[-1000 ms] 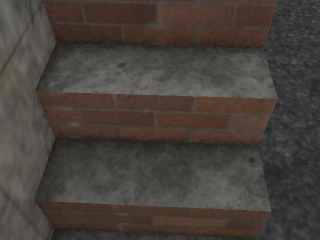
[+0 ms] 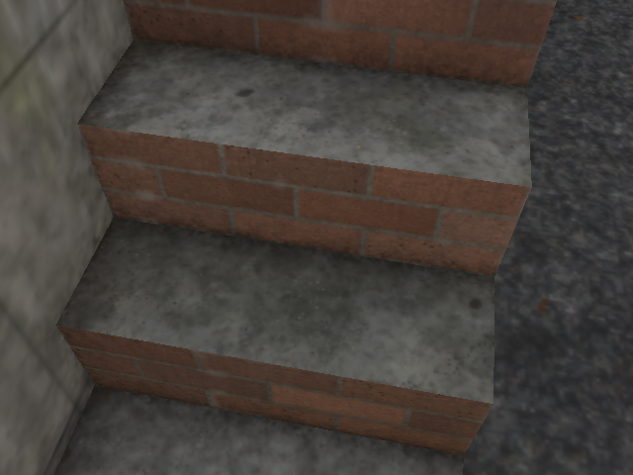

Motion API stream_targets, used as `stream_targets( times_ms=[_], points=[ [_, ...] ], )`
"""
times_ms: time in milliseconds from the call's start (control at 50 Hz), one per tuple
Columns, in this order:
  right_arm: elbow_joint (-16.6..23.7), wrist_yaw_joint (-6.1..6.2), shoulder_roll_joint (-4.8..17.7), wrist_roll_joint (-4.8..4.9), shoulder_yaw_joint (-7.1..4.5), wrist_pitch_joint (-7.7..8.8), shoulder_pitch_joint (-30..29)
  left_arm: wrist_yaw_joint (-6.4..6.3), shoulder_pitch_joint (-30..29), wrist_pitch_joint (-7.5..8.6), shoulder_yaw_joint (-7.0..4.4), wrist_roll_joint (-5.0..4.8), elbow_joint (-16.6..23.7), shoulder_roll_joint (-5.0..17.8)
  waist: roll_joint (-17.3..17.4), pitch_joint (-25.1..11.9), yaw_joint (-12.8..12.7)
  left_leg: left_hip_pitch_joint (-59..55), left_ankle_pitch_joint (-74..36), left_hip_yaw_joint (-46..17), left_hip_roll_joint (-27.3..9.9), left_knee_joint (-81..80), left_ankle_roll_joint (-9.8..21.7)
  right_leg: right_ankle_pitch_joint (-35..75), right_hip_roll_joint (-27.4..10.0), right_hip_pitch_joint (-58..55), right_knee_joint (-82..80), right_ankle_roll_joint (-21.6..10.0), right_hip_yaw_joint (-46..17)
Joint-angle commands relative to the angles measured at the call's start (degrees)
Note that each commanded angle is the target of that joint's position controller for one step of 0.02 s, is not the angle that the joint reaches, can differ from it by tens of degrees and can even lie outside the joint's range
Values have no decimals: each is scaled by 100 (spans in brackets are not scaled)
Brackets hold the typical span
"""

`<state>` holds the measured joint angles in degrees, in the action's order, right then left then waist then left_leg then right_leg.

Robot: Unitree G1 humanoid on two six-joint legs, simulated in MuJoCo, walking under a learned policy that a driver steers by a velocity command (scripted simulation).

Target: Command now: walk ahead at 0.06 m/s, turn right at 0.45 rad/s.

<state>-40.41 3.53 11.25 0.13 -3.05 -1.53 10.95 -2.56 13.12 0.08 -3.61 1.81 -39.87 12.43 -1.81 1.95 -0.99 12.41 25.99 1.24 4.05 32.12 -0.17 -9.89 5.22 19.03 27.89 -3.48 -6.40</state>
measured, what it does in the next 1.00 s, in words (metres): walks backwards: left foot, then right foot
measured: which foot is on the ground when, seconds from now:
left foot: up 0.00-0.02, down 0.04-0.46, up 0.48-0.90, down 0.92-1.00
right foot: down 0.00-0.04, up 0.06-0.44, down 0.46-0.92, up 0.94-1.00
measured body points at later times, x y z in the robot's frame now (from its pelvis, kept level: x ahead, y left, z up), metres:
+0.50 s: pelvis -0.09 -0.03 -0.01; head -0.08 -0.05 +0.44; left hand +0.13 +0.18 -0.09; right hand -0.06 -0.32 -0.14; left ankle -0.05 +0.09 -0.72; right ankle -0.13 -0.11 -0.74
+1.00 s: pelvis -0.14 -0.01 +0.00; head -0.11 +0.00 +0.45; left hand +0.03 +0.24 -0.12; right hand -0.08 -0.29 -0.11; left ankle -0.15 +0.07 -0.74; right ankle -0.16 -0.11 -0.70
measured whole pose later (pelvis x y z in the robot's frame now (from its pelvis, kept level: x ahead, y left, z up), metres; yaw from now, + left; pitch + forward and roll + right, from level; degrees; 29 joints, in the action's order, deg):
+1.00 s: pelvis -0.14 -0.01 +0.00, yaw -6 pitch +0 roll -1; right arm -42.7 0.3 14.1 -1.2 -2.3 -1.0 16.1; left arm -1.8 10.5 -3.0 -3.0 1.5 -41.9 15.8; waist -1.9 3.0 0.7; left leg 11.9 18.1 0.0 2.9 30.5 4.0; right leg -26.0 0.8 21.3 48.3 -0.1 3.3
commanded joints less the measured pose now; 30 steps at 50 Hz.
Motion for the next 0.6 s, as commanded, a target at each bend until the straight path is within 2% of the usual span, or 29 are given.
stream_targets(
  times_ms=[20, 40, 60, 80, 100, 120, 140, 160, 180, 220, 260, 320, 360, 380, 400, 420, 440, 460, 480, 500, 520, 540, 560, 580, 600],
  points=[
    [209, 44, 281, -49, -67, 148, 638, 36, -428, -62, -253, -59, 510, 699, -334, -825, 349, -554, -932, 32, -97, -950, 197, 1568, -1182, -429, -324, -536, -1845],
    [251, 65, 526, -137, -130, 150, 646, 67, -430, -90, -268, -121, 567, 623, 136, -674, 346, -1019, -1036, -443, -571, -1172, 341, 403, -902, 400, 115, -285, -1611],
    [315, 93, 1002, -260, -225, 115, 689, 91, -610, -105, -249, -230, 770, 384, 1732, -446, 502, -1229, -1934, -1860, -1932, -1757, 1059, -1773, 141, 1780, 1873, 86, -350],
    [486, 97, 906, -271, -212, 121, 319, 56, -280, -133, -340, 91, 712, 684, 1899, -458, 375, -96, -3941, -2144, -3108, -1865, 2034, -2936, 277, 1432, 4849, 378, 604],
    [558, 84, 617, -168, -124, 142, 24, 13, -44, -182, -419, 260, 542, 752, 1127, -415, 88, 273, -4135, -1834, -2988, -1797, 2312, -2882, -5, 1506, 6265, 469, 373],
    [510, 91, 518, -163, -82, 158, -228, -11, 216, -267, -396, 280, 375, 669, 424, -126, -153, 524, -3514, -1119, -2500, -1654, 2009, -2370, -110, 1561, 6629, 518, 207],
    [567, 105, 532, -199, -67, 185, -455, 38, 307, -303, -403, 259, 325, 775, -17, -49, -268, 492, -3248, -672, -2044, -1470, 1668, -1718, -178, 1551, 6428, 544, 156],
    [555, 111, 572, -233, -41, 209, -429, 140, 132, -317, -389, 175, 313, 834, -1, -34, -158, 162, -3341, -411, -1719, -1358, 1439, -1326, -143, 1690, 5929, 643, 229],
    [509, 116, 633, -224, -60, 208, -204, 223, 61, -346, -346, 140, 317, 771, 288, -103, -18, -193, -3614, -265, -1585, -1269, 1354, -1224, -80, 1742, 5556, 761, 359],
    [374, 52, 752, -186, -108, 256, 261, 366, -255, -509, -287, 50, 490, 717, 803, -262, 143, -750, -4151, -236, -1713, -1137, 1371, -1298, -128, 1759, 4814, 850, 458],
    [307, 16, 849, -210, -152, 257, 434, 400, -415, -586, -220, -45, 609, 629, 1001, -386, 219, -1043, -4090, -263, -1905, -1096, 1374, -1550, -268, 1620, 4058, 851, 571],
    [370, -56, 962, -254, -185, 253, 356, 430, -604, -589, -121, -72, 783, 531, 1223, -447, 270, -669, -3571, -86, -2046, -1093, 1276, -2129, -467, 760, 2724, 671, 815],
    [344, -97, 1085, -280, -232, 234, 368, 419, -536, -548, -131, -121, 804, 632, 1322, -396, 302, -353, -3129, 5, -2033, -1133, 1161, -2011, -452, 210, 1907, 530, 964],
    [270, -97, 1163, -277, -262, 207, 444, 421, -468, -506, -144, -113, 841, 674, 1390, -369, 310, -292, -2774, 12, -2038, -1140, 1102, -1927, -415, 33, 1571, 455, 1052],
    [294, -88, 1149, -253, -262, 173, 388, 428, -320, -484, -153, -81, 807, 661, 1373, -402, 238, -242, -2543, 66, -2047, -1038, 1019, -1875, -400, -201, 1169, 368, 1148],
    [283, -79, 1163, -191, -267, 124, 306, 442, -28, -435, -148, -80, 738, 610, 1173, -386, 38, 16, -2411, 251, -1957, -748, 833, -1330, -336, -643, 409, 256, 1289],
    [224, -81, 1113, -148, -265, 84, 446, 427, 286, -354, -161, -28, 605, 696, 711, -416, -68, 438, -1921, 531, -1763, -273, 514, -741, -265, -1234, -422, 161, 1114],
    [250, -141, 841, -207, -201, 35, 547, 391, 530, -243, -207, 49, 561, 982, -560, -284, -132, 1599, -538, 984, -1278, 1092, 119, -641, -1168, -1900, -1118, -52, -346],
    [722, -136, 501, -224, -69, 5, 242, 335, 705, -183, -356, -16, 764, 1844, -1814, -74, -224, 2796, 1210, 764, -319, 1967, -221, 1582, -2934, -1497, -1234, -917, -2638],
    [655, -148, 650, -247, -74, -54, -102, 209, 788, -181, -306, 7, 687, 1492, -985, -112, -448, 2180, 943, -122, -665, 2679, -243, 1959, -2876, -909, -1265, -1348, -2100],
    [531, -209, 638, -141, -57, -99, 15, 151, 206, -173, -120, 21, 705, 1047, -753, -14, -35, 1764, 361, -258, -696, 2670, -196, 1482, -2453, -489, -1252, -1195, -1355],
    [350, -262, 669, -81, -60, -95, 203, 144, -429, -169, 1, 22, 781, 766, -593, 68, 309, 1434, -186, -284, -716, 2406, -168, 1064, -1975, -289, -1328, -859, -777],
    [152, -284, 794, -132, -113, -94, 458, 111, -663, -120, 54, 0, 829, 651, -685, -37, 420, 1228, -511, -152, -625, 2323, -140, 1223, -1705, -418, -1331, -669, -462],
    [-67, -315, 828, -177, -120, -109, 723, 93, -671, -68, 122, -18, 808, 495, -682, -214, 437, 930, -647, -132, -562, 2253, -155, 1614, -1559, -532, -1288, -599, -143],
    [-182, -348, 778, -162, -99, -119, 831, 86, -543, -24, 175, -14, 734, 401, -533, -306, 410, 734, -667, -176, -510, 2068, -166, 1792, -1543, -635, -1249, -532, 48]
  ],
)
Keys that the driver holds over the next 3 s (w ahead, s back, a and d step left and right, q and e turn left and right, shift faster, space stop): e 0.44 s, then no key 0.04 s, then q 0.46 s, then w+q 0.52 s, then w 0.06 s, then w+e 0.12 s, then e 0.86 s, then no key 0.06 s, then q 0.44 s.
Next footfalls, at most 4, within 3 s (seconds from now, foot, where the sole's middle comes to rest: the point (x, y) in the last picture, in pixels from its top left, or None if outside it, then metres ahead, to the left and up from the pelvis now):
0.04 left None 0.00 0.09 -0.78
0.46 right None -0.10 -0.12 -0.78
0.92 left None -0.11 0.07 -0.78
1.32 right None -0.05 -0.12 -0.78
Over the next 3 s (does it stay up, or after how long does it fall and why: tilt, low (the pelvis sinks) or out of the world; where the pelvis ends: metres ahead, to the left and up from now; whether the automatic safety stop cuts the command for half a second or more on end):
stays up -0.14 0.04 0.00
